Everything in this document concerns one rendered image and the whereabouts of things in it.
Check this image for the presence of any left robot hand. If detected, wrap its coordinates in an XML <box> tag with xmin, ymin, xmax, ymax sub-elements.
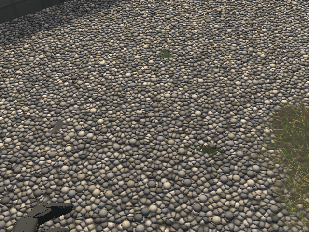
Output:
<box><xmin>13</xmin><ymin>202</ymin><xmax>73</xmax><ymax>232</ymax></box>

